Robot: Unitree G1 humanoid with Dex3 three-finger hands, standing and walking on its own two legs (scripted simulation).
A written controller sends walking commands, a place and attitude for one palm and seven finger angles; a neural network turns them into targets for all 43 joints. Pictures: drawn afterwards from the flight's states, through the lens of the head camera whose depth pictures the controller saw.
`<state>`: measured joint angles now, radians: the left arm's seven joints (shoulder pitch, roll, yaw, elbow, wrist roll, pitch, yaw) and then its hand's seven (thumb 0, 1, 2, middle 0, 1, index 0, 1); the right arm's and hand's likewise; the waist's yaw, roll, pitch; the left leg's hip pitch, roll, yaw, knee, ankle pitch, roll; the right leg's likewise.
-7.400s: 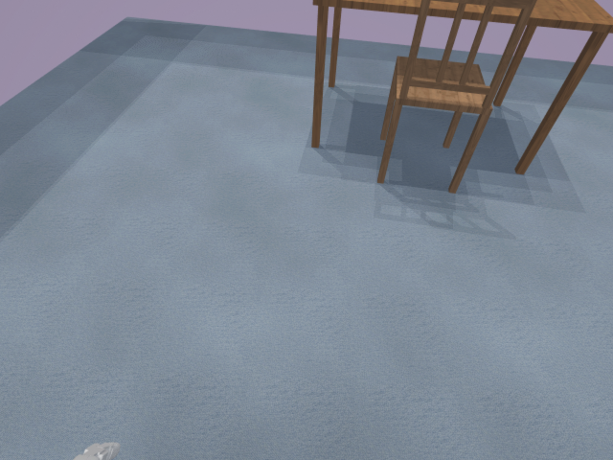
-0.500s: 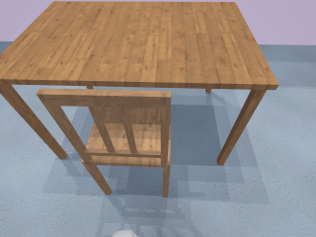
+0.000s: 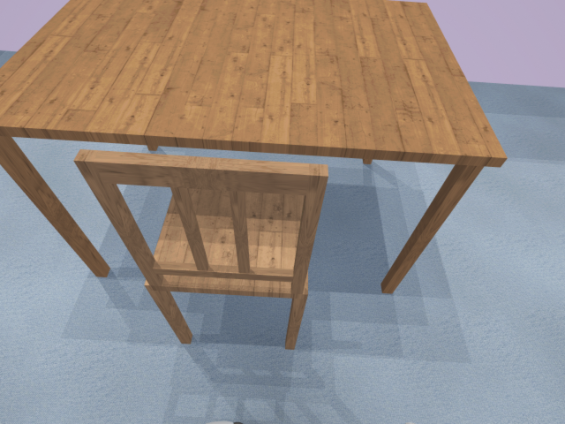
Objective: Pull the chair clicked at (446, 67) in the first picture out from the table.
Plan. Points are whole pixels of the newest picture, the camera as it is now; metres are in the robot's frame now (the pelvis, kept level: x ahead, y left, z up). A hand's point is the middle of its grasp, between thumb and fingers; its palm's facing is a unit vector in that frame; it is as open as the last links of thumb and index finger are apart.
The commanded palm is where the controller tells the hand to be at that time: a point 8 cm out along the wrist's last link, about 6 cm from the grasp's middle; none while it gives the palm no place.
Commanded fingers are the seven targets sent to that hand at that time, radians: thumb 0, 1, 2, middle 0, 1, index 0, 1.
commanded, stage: come to a stop and stand still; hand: left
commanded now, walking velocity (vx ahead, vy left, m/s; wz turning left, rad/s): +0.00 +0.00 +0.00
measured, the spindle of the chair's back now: (192, 232) +0.44 +0.20 -0.08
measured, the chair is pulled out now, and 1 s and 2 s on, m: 0.00 0.00 0.00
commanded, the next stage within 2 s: look again from close up in 1.10 s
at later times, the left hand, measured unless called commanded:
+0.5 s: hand out of the picture -0.01 +0.12 -0.18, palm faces +0.03 -0.99 -0.16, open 7.3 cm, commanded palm none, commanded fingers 0.00 0.90 0.90 -0.20 -0.30 -0.20 -0.30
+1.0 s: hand out of the picture +0.01 +0.12 -0.18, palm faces +0.07 -0.98 -0.17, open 7.3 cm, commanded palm none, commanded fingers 0.00 0.90 0.90 -0.20 -0.30 -0.20 -0.30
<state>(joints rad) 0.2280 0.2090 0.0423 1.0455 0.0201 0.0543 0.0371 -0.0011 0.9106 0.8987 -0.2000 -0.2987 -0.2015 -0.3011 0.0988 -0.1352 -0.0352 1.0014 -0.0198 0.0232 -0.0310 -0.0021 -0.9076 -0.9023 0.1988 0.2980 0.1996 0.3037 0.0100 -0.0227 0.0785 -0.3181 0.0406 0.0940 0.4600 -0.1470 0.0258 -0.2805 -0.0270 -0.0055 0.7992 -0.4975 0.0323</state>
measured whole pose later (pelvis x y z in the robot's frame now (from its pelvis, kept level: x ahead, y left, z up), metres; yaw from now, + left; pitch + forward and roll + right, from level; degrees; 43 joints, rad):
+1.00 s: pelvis +0.04 -0.04 +0.00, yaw +1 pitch -1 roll +1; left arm 0.32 0.12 0.00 1.14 0.01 0.00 0.05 0.00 0.91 0.90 -0.20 -0.30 -0.20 -0.30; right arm 0.23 -0.15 -0.01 1.15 -0.01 0.00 -0.05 0.01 -0.92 -0.90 0.20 0.30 0.20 0.30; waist 0.00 -0.02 0.04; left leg -0.23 0.04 0.03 0.46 -0.21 -0.04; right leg -0.01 -0.01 -0.05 0.41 -0.38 -0.02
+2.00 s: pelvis +0.01 +0.01 +0.00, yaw +1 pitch +0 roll +0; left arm 0.33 0.20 -0.01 1.02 0.02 0.00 0.04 0.00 0.91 0.90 -0.20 -0.30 -0.20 -0.30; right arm 0.22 -0.16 -0.01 1.07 -0.01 0.00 -0.01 0.00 -0.91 -0.90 0.20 0.30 0.20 0.30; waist 0.00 -0.03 0.06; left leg -0.33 0.00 0.06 0.51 -0.18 0.03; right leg -0.12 -0.05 -0.03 0.48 -0.35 0.04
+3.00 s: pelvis -0.04 -0.04 -0.12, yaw +2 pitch +13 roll -3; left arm 0.49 0.22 0.18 -0.01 -0.26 -0.51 -0.30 0.01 0.42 0.69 -0.15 -0.22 -0.16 -0.23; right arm 0.12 -0.21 -0.04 0.53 0.01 -0.21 -0.08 0.01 -0.90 -0.90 0.20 0.30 0.20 0.30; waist 0.05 0.02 -0.16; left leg -1.08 0.08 -0.09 1.25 -0.41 -0.04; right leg -0.83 0.02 -0.14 1.27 -0.68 -0.05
